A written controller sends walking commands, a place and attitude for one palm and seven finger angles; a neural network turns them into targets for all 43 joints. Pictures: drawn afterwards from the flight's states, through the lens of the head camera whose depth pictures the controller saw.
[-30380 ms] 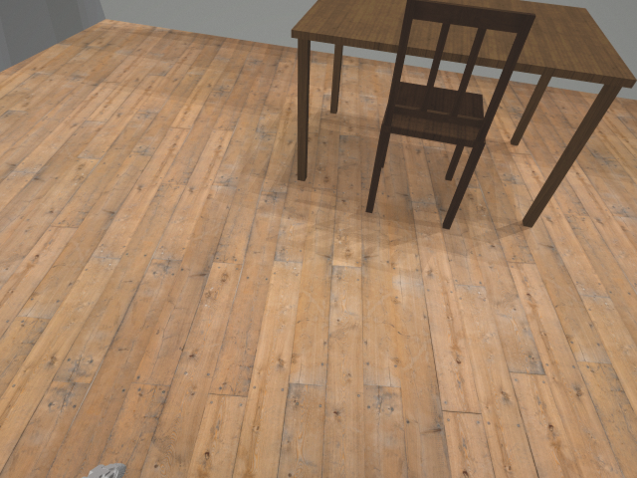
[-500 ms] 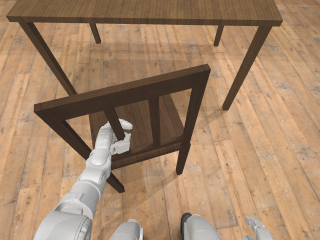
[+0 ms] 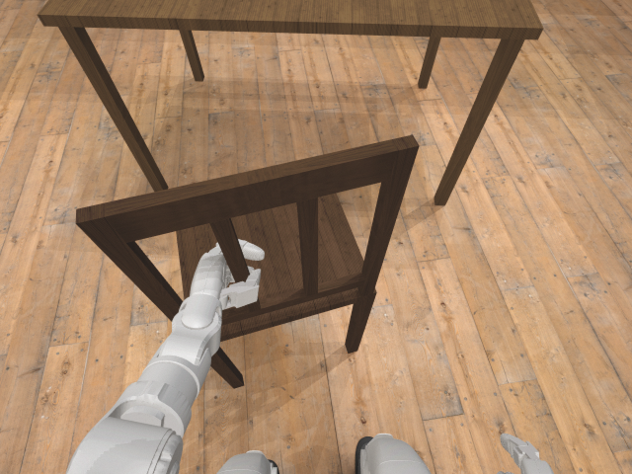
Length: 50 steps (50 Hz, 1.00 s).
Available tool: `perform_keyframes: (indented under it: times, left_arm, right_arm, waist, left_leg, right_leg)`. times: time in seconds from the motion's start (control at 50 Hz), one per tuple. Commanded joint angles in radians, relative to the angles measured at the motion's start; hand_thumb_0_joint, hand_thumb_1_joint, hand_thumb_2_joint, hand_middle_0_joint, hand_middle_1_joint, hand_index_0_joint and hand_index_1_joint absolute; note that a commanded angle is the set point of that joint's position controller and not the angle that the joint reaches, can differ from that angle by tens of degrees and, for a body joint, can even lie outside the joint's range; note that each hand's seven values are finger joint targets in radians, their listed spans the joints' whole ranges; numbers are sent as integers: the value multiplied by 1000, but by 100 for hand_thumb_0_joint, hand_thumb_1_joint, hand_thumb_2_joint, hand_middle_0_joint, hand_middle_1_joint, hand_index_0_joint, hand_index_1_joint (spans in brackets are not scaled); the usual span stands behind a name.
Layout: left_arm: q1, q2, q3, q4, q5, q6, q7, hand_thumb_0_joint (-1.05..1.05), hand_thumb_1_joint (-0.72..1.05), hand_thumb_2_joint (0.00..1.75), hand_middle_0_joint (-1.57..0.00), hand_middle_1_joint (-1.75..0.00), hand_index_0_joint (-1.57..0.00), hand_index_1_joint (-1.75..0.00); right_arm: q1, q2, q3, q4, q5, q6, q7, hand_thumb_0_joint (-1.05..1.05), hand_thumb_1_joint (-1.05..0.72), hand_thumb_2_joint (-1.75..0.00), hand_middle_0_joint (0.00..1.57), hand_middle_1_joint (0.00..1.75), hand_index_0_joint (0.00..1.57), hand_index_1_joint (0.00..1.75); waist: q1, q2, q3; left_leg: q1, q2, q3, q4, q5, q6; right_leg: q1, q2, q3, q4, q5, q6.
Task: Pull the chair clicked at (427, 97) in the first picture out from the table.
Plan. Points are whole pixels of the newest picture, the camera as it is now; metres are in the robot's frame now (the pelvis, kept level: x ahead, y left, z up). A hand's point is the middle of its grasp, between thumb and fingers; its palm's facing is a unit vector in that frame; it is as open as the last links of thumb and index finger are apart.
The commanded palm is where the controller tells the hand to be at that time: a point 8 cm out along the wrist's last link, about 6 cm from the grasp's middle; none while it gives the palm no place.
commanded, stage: stop walking, hand still on the chair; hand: left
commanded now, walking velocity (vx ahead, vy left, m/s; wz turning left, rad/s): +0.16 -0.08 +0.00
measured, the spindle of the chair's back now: (239, 270) +0.39 +0.12 -0.06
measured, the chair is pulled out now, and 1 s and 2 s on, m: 0.53 0.59 0.59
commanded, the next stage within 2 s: open the thumb and straighten the fingers in 0.88 s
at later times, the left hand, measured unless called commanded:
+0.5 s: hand (243, 320) +0.31 +0.10 -0.05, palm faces -0.05 -0.98 -0.18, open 5.6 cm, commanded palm +0.30 +0.16 -0.03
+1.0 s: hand (242, 319) +0.31 +0.11 -0.05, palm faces -0.10 -0.98 -0.17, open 5.5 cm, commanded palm +0.29 +0.16 -0.03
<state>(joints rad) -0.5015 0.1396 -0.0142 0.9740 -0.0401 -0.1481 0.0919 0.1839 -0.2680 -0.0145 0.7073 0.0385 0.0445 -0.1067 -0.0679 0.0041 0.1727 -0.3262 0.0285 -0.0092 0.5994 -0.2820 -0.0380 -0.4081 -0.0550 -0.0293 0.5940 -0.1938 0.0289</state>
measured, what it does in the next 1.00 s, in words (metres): stands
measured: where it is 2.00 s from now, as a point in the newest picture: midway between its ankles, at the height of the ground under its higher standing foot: outside the picture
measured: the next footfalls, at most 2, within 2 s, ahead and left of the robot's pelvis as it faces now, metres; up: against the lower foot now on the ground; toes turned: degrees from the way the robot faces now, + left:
none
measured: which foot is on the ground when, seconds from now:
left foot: down 0.00-1.00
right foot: down 0.00-1.00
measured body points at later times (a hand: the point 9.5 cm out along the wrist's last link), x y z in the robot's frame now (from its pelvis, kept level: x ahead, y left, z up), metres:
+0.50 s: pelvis +0.02 -0.01 +0.01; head +0.05 -0.02 +0.46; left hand +0.31 +0.16 -0.04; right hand +0.11 -0.27 -0.12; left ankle +0.02 +0.14 -0.73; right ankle +0.07 -0.13 -0.73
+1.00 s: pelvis +0.04 +0.01 +0.01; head +0.06 +0.00 +0.46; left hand +0.31 +0.16 -0.04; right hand +0.16 -0.24 -0.10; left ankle +0.02 +0.14 -0.73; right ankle +0.07 -0.13 -0.73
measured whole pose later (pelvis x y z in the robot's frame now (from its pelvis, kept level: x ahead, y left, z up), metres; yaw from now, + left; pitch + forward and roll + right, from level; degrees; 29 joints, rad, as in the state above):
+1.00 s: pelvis +0.04 +0.01 +0.01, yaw -3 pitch -2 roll +0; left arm -0.10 0.12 -0.08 0.67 -0.01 -0.08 0.09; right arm 0.19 -0.20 0.02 0.66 0.03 0.03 -0.09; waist -0.02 0.00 0.08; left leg -0.14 0.04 0.02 0.47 -0.29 -0.03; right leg -0.25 -0.03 0.01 0.47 -0.19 0.03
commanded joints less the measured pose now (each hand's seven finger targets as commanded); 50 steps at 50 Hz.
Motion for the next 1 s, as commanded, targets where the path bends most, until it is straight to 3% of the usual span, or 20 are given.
perform_keyframes:
  times: [0.0, 0.06, 0.08, 0.1, 0.16, 0.22, 0.28, 0.3, 0.34, 0.38, 0.42, 0.48, 0.5, 0.58, 0.6, 0.68, 0.72, 0.94, 0.96, 0.98]
  left_arm:
    - [-348, 124, -6, -450, -3, -75, -19, 0, 90, 90, -50, -145, -50, -145]
    - [-225, 118, 5, -381, 2, -39, -11, 0, 90, 90, -50, -145, -50, -145]
    - [-219, 111, -1, -377, 2, -32, -12, 0, 90, 90, -50, -145, -50, -145]
    - [-204, 142, 18, -373, 4, -26, -8, 0, 90, 90, -50, -145, -50, -145]
    - [-181, 139, 10, -353, 12, -21, -3, 0, 90, 90, -50, -145, -50, -145]
    - [-129, 167, 31, -340, 18, -17, 3, 0, 90, 90, -50, -145, -50, -145]
    - [-86, 164, 41, -352, 20, -23, 5, 0, 90, 90, -50, -145, -50, -145]
    - [-66, 181, 53, -362, 21, -26, 6, 0, 90, 90, -50, -145, -50, -145]
    - [-22, 146, 40, -366, 20, -30, 4, 0, 90, 90, -50, -145, -50, -145]
    - [13, 134, 34, -367, 21, -32, 2, 0, 90, 90, -50, -145, -50, -145]
    - [43, 128, 23, -363, 21, -29, 1, 0, 90, 90, -50, -145, -50, -145]
    - [72, 121, 15, -401, 23, -33, 0, 0, 90, 90, -50, -145, -50, -145]
    - [90, 128, 11, -405, 20, -30, -3, 0, 90, 90, -50, -145, -50, -145]
    - [116, 112, -3, -455, 22, -29, -5, 0, 90, 90, -50, -145, -50, -145]
    - [126, 125, -3, -471, 19, -27, -5, 0, 90, 90, -50, -145, -50, -145]
    - [152, 105, -11, -492, 22, -17, -2, 0, 90, 90, -50, -145, -50, -145]
    - [165, 108, -10, -496, 22, -11, 0, 0, 90, 90, -50, -145, -50, -145]
    - [185, 95, -20, -526, 23, 5, 5, 0, 90, 90, -50, -145, -50, -145]
    - [233, 125, 18, -511, 24, 4, 9, 0, 90, 90, -50, -145, -50, -145]
    - [341, -4, -89, -405, -19, 47, -26, 0, 78, 84, -50, -145, -50, -145]
  right_arm:
    - [-1, -78, -16, -151, -4, -25, -12, 0, -90, -90, 20, 30, 20, 30]
    - [17, -85, -19, -159, 4, -35, -4, 0, -90, -90, 20, 30, 20, 30]
    - [21, -79, -16, -161, 7, -40, -3, 0, -90, -90, 20, 30, 20, 30]
    - [33, -88, -21, -151, 9, -43, -4, 0, -90, -90, 20, 30, 20, 30]
    - [33, -79, -18, -147, 4, -56, 0, 0, -90, -90, 20, 30, 20, 30]
    - [37, -73, -17, -125, -4, -64, -2, 0, -90, -90, 20, 30, 20, 30]
    - [24, -64, -11, -119, -12, -73, -3, 0, -90, -90, 20, 30, 20, 30]
    - [24, -70, -14, -107, -13, -79, -7, 0, -90, -90, 20, 30, 20, 30]
    - [16, -65, -11, -113, -13, -87, -6, 0, -90, -90, 20, 30, 20, 30]
    - [8, -67, -15, -114, -9, -87, -6, 0, -90, -90, 20, 30, 20, 30]
    - [8, -69, -17, -106, -8, -87, -8, 0, -90, -90, 20, 30, 20, 30]
    - [-2, -69, -23, -113, -8, -86, -8, 0, -90, -90, 20, 30, 20, 30]
    - [-2, -73, -25, -109, -5, -87, -11, 0, -90, -90, 20, 30, 20, 30]
    - [-16, -72, -27, -125, -8, -77, -8, 0, -90, -90, 20, 30, 20, 30]
    - [-18, -75, -28, -122, -7, -77, -10, 0, -90, -90, 20, 30, 20, 30]
    - [-30, -68, -23, -146, -10, -63, -3, 0, -90, -90, 20, 30, 20, 30]
    - [-29, -69, -22, -148, -10, -59, -3, 0, -90, -90, 20, 30, 20, 30]
    - [-35, -63, -13, -170, -13, -49, 3, 0, -90, -90, 20, 30, 20, 30]
    - [-31, -67, -17, -168, -15, -48, 3, 0, -90, -90, 20, 30, 20, 30]
    - [-4, -109, -19, -161, 21, -55, 42, 0, -90, -90, 20, 30, 20, 30]
  waist:
    - [42, 196, -483]
    - [62, 181, -433]
    - [60, 144, -415]
    - [57, 109, -414]
    - [45, 9, -380]
    - [43, -43, -336]
    - [46, -71, -318]
    - [45, -57, -306]
    - [53, -36, -316]
    - [57, -41, -327]
    - [54, 0, -307]
    - [53, -26, -368]
    - [48, -33, -358]
    - [49, -39, -390]
    - [46, 2, -387]
    - [53, -12, -381]
    - [54, 24, -359]
    - [59, 17, -354]
    - [60, 22, -358]
    - [-20, -134, -315]
  left_leg:
    - [104, 211, -154, -144, 377, 115]
    - [33, 196, -132, -181, 97, 114]
    - [5, 182, -120, -190, -4, 109]
    - [5, 160, -98, -192, -92, 102]
    - [42, 69, -22, -128, -221, 68]
    - [104, 28, 3, -89, -218, 61]
    - [119, 20, -1, -91, -146, 63]
    - [133, 29, -17, -125, -110, 66]
    - [135, 56, -43, -165, -17, 71]
    - [146, 65, -34, -167, 40, 69]
    - [154, 64, -20, -170, 102, 63]
    - [197, 78, -15, -155, 238, 54]
    - [200, 81, -20, -160, 272, 52]
    - [235, 86, -16, -156, 333, 44]
    - [237, 86, -11, -162, 342, 44]
    - [228, 85, -14, -171, 312, 42]
    - [214, 82, -14, -184, 279, 43]
    - [200, 81, -19, -193, 250, 46]
    - [198, 82, -18, -191, 258, 44]
    - [38, 26, 16, -168, 170, 37]
  right_leg:
    - [276, -24, 28, 44, 74, -9]
    - [281, 5, 22, 2, -129, -17]
    - [292, 4, 28, -16, -155, -18]
    - [294, 5, 38, -41, -170, -19]
    - [207, -34, 111, -176, -293, -32]
    - [111, -67, 153, -269, -419, -44]
    - [123, -86, 165, -290, -388, -46]
    - [130, -74, 149, -282, -331, -43]
    - [183, -51, 116, -229, -197, -36]
    - [215, -50, 116, -217, -111, -36]
    - [222, -55, 109, -206, -11, -41]
    - [286, -64, 100, -157, 212, -49]
    - [294, -62, 88, -152, 270, -46]
    - [317, -67, 89, -127, 374, -52]
    - [317, -68, 83, -129, 383, -49]
    - [316, -61, 80, -136, 329, -50]
    - [303, -57, 78, -148, 283, -48]
    - [303, -47, 77, -160, 243, -48]
    - [308, -49, 76, -159, 252, -50]
    - [220, -12, -28, -119, 183, -38]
